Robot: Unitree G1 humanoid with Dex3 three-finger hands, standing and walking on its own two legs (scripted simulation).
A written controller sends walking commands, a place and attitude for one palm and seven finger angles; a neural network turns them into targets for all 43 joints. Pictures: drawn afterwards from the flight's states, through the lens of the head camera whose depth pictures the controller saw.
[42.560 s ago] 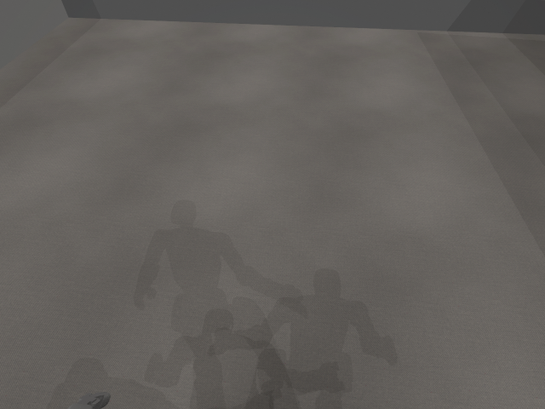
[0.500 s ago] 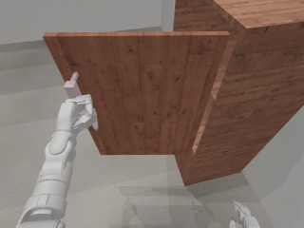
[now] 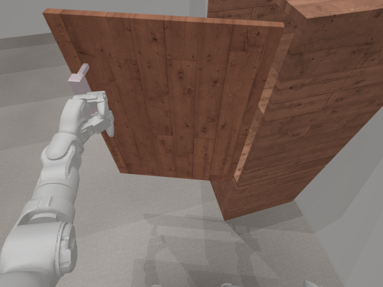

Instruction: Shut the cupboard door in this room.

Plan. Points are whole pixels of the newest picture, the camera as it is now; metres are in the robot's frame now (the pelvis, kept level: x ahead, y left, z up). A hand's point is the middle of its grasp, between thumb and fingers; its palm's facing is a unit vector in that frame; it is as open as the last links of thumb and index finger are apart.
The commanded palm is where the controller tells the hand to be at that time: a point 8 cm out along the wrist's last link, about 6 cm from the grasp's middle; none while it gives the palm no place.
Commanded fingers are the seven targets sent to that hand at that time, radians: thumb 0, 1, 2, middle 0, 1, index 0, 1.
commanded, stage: push the door shut along its arc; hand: left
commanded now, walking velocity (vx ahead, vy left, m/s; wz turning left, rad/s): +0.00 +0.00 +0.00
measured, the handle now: (91, 96) +0.51 +0.22 +0.10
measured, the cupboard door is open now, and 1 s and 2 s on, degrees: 69 56 44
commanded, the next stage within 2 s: pull the fist back off the door in 1.18 s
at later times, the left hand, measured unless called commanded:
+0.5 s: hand (134, 95) +0.50 +0.12 +0.11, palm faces -0.28 -0.96 +0.01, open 3.1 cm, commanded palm +0.50 +0.18 +0.10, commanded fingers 0.00 0.90 0.90 -1.30 -1.50 -1.30 -1.50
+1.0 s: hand (144, 84) +0.54 +0.10 +0.11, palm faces -0.36 -0.93 +0.00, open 3.5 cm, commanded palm +0.56 +0.13 +0.10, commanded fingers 0.00 0.90 0.90 -1.30 -1.50 -1.30 -1.50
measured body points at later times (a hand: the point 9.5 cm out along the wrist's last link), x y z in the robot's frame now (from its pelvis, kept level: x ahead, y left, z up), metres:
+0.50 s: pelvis +0.00 +0.01 -0.01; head +0.09 +0.01 +0.43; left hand +0.51 +0.18 +0.11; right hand -0.01 -0.26 -0.12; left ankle +0.01 +0.10 -0.71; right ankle +0.01 -0.10 -0.71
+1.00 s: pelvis +0.00 +0.01 -0.02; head +0.13 +0.02 +0.41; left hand +0.55 +0.16 +0.11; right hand -0.02 -0.27 -0.13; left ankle +0.01 +0.10 -0.71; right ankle +0.01 -0.10 -0.71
